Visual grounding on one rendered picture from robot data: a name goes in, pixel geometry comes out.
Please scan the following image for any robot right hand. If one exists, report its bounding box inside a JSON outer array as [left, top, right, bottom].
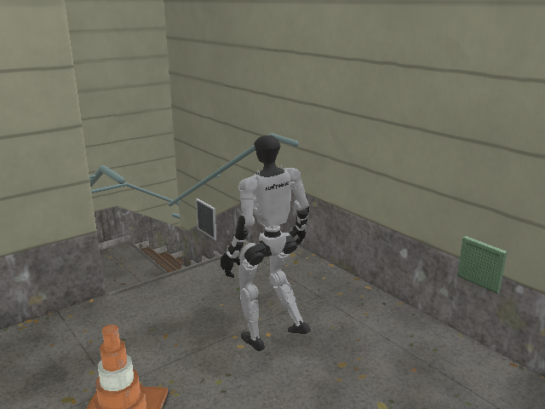
[[290, 226, 306, 245]]

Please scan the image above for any robot left hand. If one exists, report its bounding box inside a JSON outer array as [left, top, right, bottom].
[[221, 253, 240, 278]]

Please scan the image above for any right robot forearm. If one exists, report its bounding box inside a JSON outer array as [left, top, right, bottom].
[[295, 206, 309, 231]]

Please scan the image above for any left robot forearm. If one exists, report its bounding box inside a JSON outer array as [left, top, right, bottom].
[[227, 216, 249, 258]]

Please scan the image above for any right robot upper arm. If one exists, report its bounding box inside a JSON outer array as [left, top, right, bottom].
[[284, 168, 309, 210]]

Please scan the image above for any left robot upper arm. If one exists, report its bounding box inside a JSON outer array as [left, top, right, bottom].
[[238, 176, 257, 228]]

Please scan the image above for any right robot foot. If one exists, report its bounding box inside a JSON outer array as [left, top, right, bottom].
[[288, 321, 311, 334]]

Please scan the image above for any right robot shin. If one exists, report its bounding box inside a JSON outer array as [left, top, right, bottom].
[[273, 271, 303, 326]]

